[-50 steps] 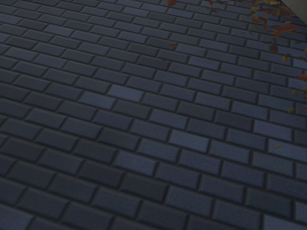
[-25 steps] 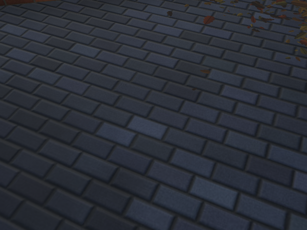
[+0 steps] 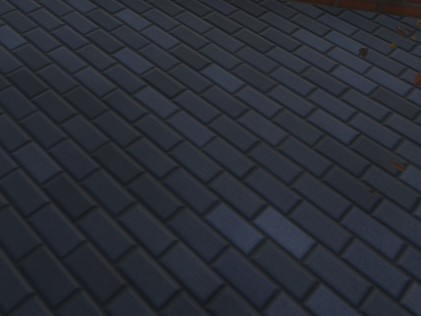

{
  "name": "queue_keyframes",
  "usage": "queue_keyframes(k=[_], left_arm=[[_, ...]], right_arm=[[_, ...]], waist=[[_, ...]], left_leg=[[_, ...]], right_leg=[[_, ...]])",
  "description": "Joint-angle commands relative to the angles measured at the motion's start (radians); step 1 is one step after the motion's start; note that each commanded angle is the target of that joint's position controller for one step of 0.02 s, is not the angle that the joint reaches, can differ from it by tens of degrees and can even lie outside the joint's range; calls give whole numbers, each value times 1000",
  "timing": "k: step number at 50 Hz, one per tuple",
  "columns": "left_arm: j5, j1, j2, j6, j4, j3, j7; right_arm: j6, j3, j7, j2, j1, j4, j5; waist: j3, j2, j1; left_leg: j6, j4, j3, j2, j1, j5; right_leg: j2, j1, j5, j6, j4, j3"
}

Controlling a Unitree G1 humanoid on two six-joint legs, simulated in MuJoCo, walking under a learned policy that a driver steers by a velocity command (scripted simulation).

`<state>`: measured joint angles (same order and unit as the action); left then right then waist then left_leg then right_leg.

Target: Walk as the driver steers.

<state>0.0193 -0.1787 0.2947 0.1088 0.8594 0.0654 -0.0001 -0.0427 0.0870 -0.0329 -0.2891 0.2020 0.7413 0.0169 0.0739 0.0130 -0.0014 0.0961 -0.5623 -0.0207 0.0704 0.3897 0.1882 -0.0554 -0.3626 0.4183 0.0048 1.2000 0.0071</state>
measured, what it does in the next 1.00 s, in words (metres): walks ahead, turning left: right foot, then left foot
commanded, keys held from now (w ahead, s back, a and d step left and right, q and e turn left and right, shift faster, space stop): w+q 1.00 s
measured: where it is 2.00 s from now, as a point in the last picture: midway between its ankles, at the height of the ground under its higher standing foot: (90, 175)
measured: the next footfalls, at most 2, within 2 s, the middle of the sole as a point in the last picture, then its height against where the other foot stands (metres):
right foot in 0.38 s outside the picture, level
left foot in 0.88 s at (137, 274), level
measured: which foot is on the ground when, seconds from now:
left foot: down 0.00-0.38, up 0.40-0.86, down 0.88-1.00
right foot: up 0.00-0.36, down 0.38-0.90, up 0.92-1.00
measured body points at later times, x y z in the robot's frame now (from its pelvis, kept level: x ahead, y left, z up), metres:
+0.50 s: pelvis +0.29 -0.03 +0.01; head +0.32 -0.03 +0.45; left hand +0.37 +0.27 -0.09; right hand +0.44 -0.29 -0.11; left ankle +0.15 +0.06 -0.64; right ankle +0.37 -0.13 -0.73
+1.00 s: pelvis +0.51 +0.12 +0.00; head +0.54 +0.16 +0.45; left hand +0.43 +0.42 -0.12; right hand +0.81 -0.01 -0.08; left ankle +0.53 +0.22 -0.73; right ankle +0.50 -0.08 -0.63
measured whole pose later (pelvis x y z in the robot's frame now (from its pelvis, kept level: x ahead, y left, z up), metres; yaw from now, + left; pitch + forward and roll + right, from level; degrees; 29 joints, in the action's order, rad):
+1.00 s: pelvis +0.51 +0.12 +0.00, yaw +36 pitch +1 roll -1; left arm 0.02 -0.21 0.32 0.10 0.81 0.06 0.01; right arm -0.04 0.07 -0.04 -0.30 0.19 0.62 0.02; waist 0.08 0.01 0.02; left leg 0.09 -0.57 -0.01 0.07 0.41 0.18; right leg -0.06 -0.35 0.42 0.01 1.19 0.01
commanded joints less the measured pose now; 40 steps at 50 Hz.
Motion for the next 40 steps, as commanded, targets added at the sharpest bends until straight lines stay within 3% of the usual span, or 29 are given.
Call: queue_keyframes(k=[1, 3, 5, 9, 14, 16, 17, 18, 19, 20, 21, 22, 23, 24, 25, 27, 29, 35, 38, 40], left_arm=[[-19, 22, 135, 23, -83, 33, -1], [-31, 28, 107, 2, -88, 29, -1], [-37, 95, 81, -7, -112, 20, -4], [-26, 228, 49, -2, -153, 4, 9], [-12, 292, 87, 14, -193, 11, 26], [-11, 259, 109, 25, -189, 20, 30], [-11, 202, 119, 31, -174, 27, 28], [-19, 100, 147, 37, -149, 42, 22], [-36, -55, 197, 39, -133, 57, 15], [-43, -165, 272, 23, -98, 78, 15], [-15, -152, 187, 17, -103, 58, 21], [-12, -105, 121, 10, -119, 40, 17], [-23, -52, 103, 1, -126, 32, 14], [-28, -20, 82, -4, -120, 25, 13], [-36, -8, 70, -3, -115, 19, 9], [-28, -6, 71, 3, -100, 21, 9], [-22, -14, 101, 10, -85, 31, 7], [-18, -34, 149, -4, -65, 43, 1], [-6, -84, 176, -19, -47, 49, -1], [5, -96, 197, -32, -39, 56, -1]], right_arm=[[-25, 23, 12, -109, 19, -76, -16], [-28, 27, 23, -129, 33, -74, -8], [-29, 35, 39, -157, 67, -64, -4], [-19, 36, 52, -159, 115, -48, 1], [-7, 36, 55, -146, 180, -18, 8], [2, 38, 60, -149, 175, -19, 6], [6, 36, 61, -143, 163, -24, 5], [6, 25, 59, -116, 149, -34, 3], [3, 4, 54, -65, 138, -56, -11], [-5, -14, 53, -3, 276, -81, 17], [-7, -3, 57, -97, 282, -64, 27], [-3, 15, 56, -161, 180, -71, 23], [2, 17, 58, -161, 120, -83, 13], [1, 19, 55, -148, 80, -97, 2], [5, 20, 48, -129, 83, -102, 5], [17, 13, 41, -85, 89, -110, 16], [24, 5, 38, -63, 53, -135, 11], [10, -11, 7, -41, -81, -174, 8], [10, -15, -10, -38, -164, -207, 10], [13, -8, -19, -55, -182, -226, 9]], waist=[[-140, -57, 6], [-121, -39, 15], [-88, -34, 1], [-53, -79, -52], [-50, -101, -73], [-59, -131, -51], [-77, -149, -19], [-140, -143, 33], [-277, -65, 102], [-418, 269, 52], [-373, 240, 63], [-237, 140, 87], [-161, 71, 74], [-99, 58, 58], [-84, 80, 34], [-70, 98, 19], [-54, 77, 19], [-31, 46, 59], [-4, 42, 85], [2, 51, 72]], left_leg=[[200, 321, 437, -270, -305, -137], [207, 343, 381, -253, -237, -228], [195, 357, 330, -226, -199, -248], [131, 349, 272, -162, -138, -132], [107, 249, 377, -202, -241, -78], [97, 187, 427, -219, -284, -120], [85, 144, 436, -208, -285, -163], [56, 38, 409, -159, -257, -225], [18, -222, 336, -101, -135, -136], [-60, -553, 202, 42, 229, 333], [-70, -702, 218, -33, 370, 400], [-76, -742, 206, -72, 410, 309], [-82, -731, 169, -108, 383, 237], [-83, -685, 164, -135, 362, 188], [-80, -653, 162, -164, 317, 158], [-81, -601, 136, -186, 288, 142], [-92, -531, 126, -200, 318, 102], [-89, -227, 56, -186, 280, -185], [-69, -123, 11, -166, 262, -192], [-42, -81, -15, -144, 242, -121]], right_leg=[[-71, -269, -94, -13, -72, 87], [-62, -243, -132, 17, -166, 67], [-42, -260, -242, 47, -299, 54], [18, -180, -497, 59, -584, 42], [46, -144, -477, 34, -714, 75], [53, -100, -383, 11, -732, 73], [60, -26, -362, -8, -758, 56], [44, 134, -373, -40, -780, 55], [-106, 396, -330, -104, -746, 191], [-335, 746, -112, -266, -822, 641], [-367, 734, 104, -263, -886, 776], [-324, 612, 102, -218, -906, 625], [-284, 487, -18, -189, -919, 491], [-248, 384, -130, -183, -942, 397], [-222, 319, -198, -172, -964, 322], [-203, 266, -261, -179, -1012, 224], [-216, 256, -332, -200, -1046, 160], [-182, 294, -488, -168, -1057, -71], [-203, 355, -509, -149, -1044, -122], [-224, 413, -630, -133, -997, -150]])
